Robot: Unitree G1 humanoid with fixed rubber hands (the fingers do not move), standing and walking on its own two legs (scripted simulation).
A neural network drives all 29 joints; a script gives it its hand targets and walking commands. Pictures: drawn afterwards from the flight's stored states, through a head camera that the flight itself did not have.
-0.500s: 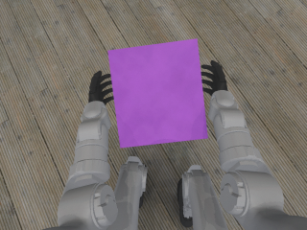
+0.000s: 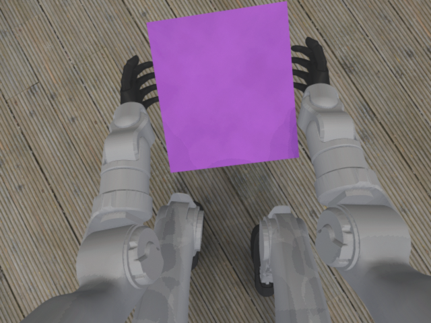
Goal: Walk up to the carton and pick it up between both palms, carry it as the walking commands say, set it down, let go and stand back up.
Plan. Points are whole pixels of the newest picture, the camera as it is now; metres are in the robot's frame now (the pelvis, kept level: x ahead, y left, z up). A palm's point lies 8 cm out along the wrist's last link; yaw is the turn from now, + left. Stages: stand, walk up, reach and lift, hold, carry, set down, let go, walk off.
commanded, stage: set down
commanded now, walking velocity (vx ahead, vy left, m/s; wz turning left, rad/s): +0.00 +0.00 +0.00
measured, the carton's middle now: (225, 95) +0.51 +0.05 -0.18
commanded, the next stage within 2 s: none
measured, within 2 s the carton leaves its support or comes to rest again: neither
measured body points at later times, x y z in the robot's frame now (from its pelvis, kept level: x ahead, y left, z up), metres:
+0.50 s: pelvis -0.01 -0.01 -0.05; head +0.33 -0.01 +0.24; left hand +0.49 +0.20 -0.19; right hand +0.55 -0.11 -0.20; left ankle +0.13 +0.13 -0.45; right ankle +0.08 -0.10 -0.45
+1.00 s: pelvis -0.02 +0.01 -0.10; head +0.36 +0.02 +0.12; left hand +0.53 +0.23 -0.28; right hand +0.56 -0.09 -0.29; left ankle +0.13 +0.13 -0.45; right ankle +0.08 -0.10 -0.45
